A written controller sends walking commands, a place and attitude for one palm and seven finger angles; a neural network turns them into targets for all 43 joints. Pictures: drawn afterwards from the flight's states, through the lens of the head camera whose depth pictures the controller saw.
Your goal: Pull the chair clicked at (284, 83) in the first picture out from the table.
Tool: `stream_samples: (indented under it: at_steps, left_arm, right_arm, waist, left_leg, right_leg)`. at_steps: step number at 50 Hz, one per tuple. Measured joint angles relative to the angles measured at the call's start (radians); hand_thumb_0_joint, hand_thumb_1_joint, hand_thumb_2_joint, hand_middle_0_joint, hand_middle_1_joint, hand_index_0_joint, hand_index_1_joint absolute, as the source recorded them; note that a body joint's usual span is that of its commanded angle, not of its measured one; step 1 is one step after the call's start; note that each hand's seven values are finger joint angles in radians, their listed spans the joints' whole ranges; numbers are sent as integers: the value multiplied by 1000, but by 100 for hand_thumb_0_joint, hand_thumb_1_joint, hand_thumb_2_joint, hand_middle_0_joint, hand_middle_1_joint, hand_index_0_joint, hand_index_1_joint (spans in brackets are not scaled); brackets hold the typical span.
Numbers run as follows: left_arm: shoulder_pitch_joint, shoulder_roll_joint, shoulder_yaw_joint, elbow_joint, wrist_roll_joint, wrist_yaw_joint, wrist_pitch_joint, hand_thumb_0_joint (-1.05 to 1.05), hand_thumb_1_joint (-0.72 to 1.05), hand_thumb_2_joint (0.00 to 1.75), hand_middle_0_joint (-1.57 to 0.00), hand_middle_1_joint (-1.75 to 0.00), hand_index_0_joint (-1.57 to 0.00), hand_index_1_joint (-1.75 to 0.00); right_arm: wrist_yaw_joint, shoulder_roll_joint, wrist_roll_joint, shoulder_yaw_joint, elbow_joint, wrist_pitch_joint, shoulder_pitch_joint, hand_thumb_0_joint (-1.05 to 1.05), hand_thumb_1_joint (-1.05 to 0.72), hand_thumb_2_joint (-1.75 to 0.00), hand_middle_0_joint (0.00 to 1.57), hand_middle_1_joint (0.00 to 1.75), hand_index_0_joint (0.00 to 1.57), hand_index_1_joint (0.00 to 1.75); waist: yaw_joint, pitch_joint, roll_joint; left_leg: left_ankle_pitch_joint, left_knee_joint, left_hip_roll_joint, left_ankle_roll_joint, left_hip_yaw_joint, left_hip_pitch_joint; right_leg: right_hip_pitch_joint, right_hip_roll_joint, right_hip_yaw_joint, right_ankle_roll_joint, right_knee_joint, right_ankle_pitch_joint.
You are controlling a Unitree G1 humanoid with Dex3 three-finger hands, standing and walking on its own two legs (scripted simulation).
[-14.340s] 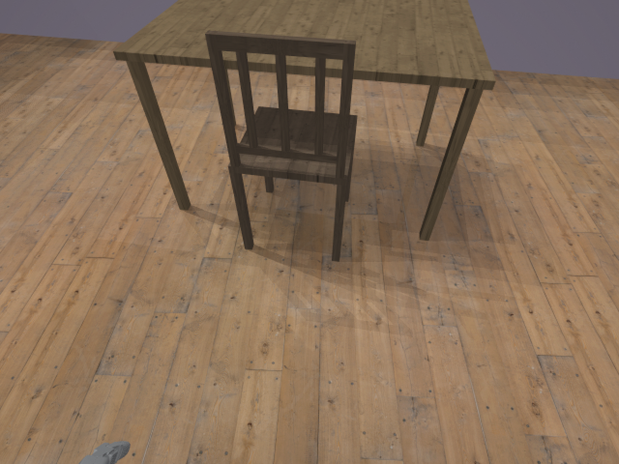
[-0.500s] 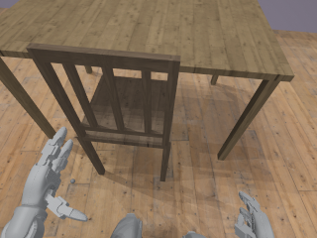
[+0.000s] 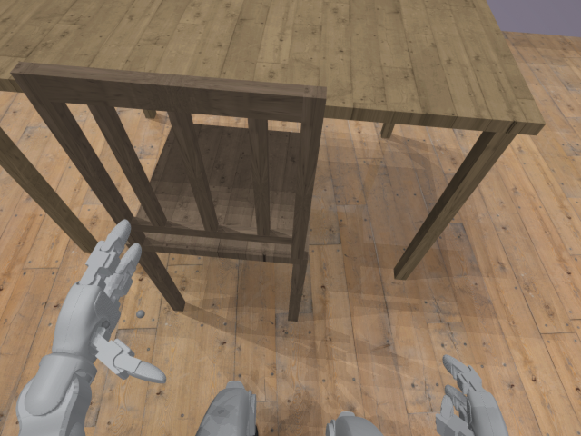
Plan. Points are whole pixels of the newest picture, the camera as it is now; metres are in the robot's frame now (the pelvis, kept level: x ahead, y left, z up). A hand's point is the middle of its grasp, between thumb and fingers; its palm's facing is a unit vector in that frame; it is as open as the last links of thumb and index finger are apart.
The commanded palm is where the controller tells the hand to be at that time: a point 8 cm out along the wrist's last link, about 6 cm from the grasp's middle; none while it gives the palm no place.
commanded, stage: aim the fingers beside a spindle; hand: left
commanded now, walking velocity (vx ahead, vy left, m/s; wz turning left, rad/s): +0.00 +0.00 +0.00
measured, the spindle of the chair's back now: (198, 179) +0.51 +0.17 +0.00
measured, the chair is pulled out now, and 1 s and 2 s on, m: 0.00 0.00 0.00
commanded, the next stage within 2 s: none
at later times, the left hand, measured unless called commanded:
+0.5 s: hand (169, 285) +0.31 +0.17 +0.02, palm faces -0.09 -1.00 -0.04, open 16.9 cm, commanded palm +0.30 +0.22 +0.02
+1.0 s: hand (201, 265) +0.35 +0.14 -0.01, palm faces -0.10 -0.99 -0.03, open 16.9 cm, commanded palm +0.34 +0.21 +0.00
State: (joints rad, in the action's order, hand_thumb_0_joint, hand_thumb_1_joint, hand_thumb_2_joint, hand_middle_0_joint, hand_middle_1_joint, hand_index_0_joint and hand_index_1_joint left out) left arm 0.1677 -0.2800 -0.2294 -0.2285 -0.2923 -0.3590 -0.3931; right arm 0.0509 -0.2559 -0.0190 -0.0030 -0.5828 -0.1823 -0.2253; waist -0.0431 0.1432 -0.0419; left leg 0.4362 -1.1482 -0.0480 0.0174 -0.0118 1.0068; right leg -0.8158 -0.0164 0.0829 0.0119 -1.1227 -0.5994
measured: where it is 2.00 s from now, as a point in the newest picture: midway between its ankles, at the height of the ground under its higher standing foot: outside the picture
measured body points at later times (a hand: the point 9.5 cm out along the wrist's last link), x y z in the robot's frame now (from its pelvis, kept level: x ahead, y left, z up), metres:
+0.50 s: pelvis -0.01 +0.01 -0.01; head +0.08 +0.02 +0.43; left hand +0.31 +0.23 +0.03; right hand +0.14 -0.24 -0.11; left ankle +0.06 +0.11 -0.65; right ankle -0.03 -0.12 -0.65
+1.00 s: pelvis -0.01 +0.00 -0.03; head +0.10 +0.00 +0.41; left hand +0.35 +0.20 +0.00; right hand +0.11 -0.26 -0.14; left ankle +0.06 +0.11 -0.65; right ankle -0.03 -0.12 -0.65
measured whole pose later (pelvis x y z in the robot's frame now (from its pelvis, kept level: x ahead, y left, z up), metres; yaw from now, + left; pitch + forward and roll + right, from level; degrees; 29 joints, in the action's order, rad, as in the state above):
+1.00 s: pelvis -0.01 +0.00 -0.03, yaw -1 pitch +22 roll -3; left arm -0.20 -0.24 -0.16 -0.49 -0.19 -0.20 -0.43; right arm 0.01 -0.25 0.00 0.00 -0.60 -0.05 -0.24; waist -0.06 0.16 -0.04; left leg 0.46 -1.26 -0.06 0.02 0.00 1.18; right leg -1.01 -0.02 0.07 0.02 -1.26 -0.64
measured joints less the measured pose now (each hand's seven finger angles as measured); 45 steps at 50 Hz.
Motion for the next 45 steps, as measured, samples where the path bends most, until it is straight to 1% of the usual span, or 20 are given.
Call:
stream_samples:
  at_steps: [7,12,16,20,24,29,32,39,42,45]
  left_arm:
    - [-42,19,40,33,16,37,-25,-1,-50,30,-6,-8,-6,-8]
    - [-90,27,57,-22,42,62,-3,-1,-50,30,-6,-8,-6,-8]
    - [-114,33,60,-49,53,86,10,-1,-50,30,-6,-8,-6,-8]
    - [-134,34,65,-46,64,107,-15,-1,-50,30,-6,-8,-6,-8]
    - [-183,31,72,-74,73,117,-33,-1,-50,30,-6,-8,-6,-8]
    - [-248,36,90,-142,86,122,-8,-1,-50,30,-6,-8,-6,-8]
    - [-268,44,98,-158,97,136,3,-1,-50,30,-6,-8,-6,-8]
    - [-325,40,77,-192,116,180,-39,-1,-50,30,-6,-8,-6,-8]
    - [-362,29,65,-238,114,177,-39,-1,-50,30,-6,-8,-6,-8]
    - [-380,28,69,-266,106,163,-28,-1,-50,30,-6,-8,-6,-8]
  right_arm:
    - [-9,5,5,-1,-4,2,0,2,-90,-90,20,30,21,30]
    - [-18,10,7,-9,8,28,-1,2,-90,-90,20,30,21,30]
    - [-23,14,10,-11,18,43,0,2,-90,-90,20,30,21,30]
    - [-23,15,14,-11,13,50,0,2,-90,-90,20,30,21,30]
    - [-26,10,15,-11,3,59,1,2,-90,-90,20,30,21,30]
    - [-29,6,12,-11,2,79,3,2,-90,-90,20,30,21,30]
    - [-30,6,14,-8,5,88,3,2,-90,-90,20,30,21,30]
    - [-34,8,22,-7,-5,105,-3,1,-90,-90,20,30,21,29]
    - [-39,7,21,-8,-12,117,-5,1,-90,-90,20,30,21,29]
    - [-41,5,19,-5,-14,126,-9,1,-91,-90,20,30,21,29]
  waist:
    - [-1,1,-3]
    - [-4,12,-4]
    - [-7,10,-2]
    - [-4,7,1]
    - [-3,11,-1]
    - [-8,15,-2]
    - [-14,14,-1]
    - [-19,16,1]
    - [-19,21,-1]
    - [-19,22,-4]
  left_leg:
    - [4,-17,3,7,6,24]
    - [4,-25,4,11,14,40]
    - [5,-35,3,12,16,55]
    - [6,-45,2,12,15,68]
    - [7,-60,3,11,9,87]
    - [8,-74,3,11,8,111]
    - [9,-80,1,10,10,122]
    - [15,-93,-4,5,13,142]
    - [17,-102,-6,3,11,158]
    - [20,-108,-6,1,10,168]
  right_leg:
    - [-25,4,-6,-6,-18,-4]
    - [-45,8,-13,-10,-32,-5]
    - [-62,8,-16,-11,-46,-7]
    - [-74,6,-15,-11,-55,-8]
    - [-90,6,-9,-10,-69,-12]
    - [-115,7,-8,-9,-88,-16]
    - [-129,6,-11,-8,-96,-18]
    - [-153,1,-15,-3,-115,-25]
    - [-169,0,-14,0,-126,-30]
    - [-180,0,-13,2,-134,-35]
